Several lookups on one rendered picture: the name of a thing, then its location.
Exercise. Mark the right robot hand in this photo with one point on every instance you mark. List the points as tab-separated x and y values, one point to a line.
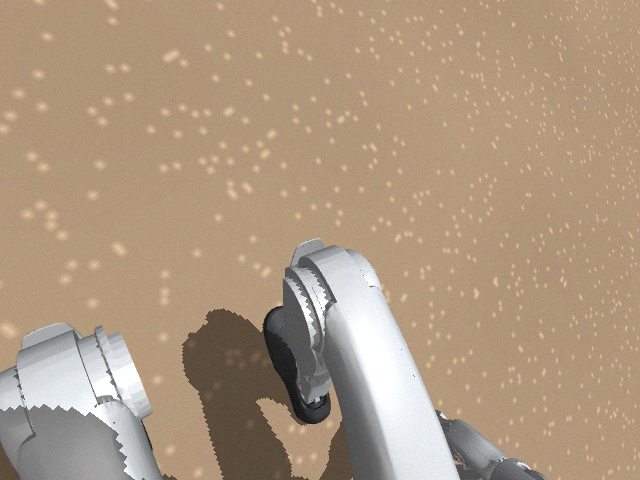
471	448

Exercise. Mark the right robot arm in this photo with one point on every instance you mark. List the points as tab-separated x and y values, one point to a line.
515	469

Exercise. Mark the right robot foot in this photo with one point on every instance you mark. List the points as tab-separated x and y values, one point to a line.
285	365

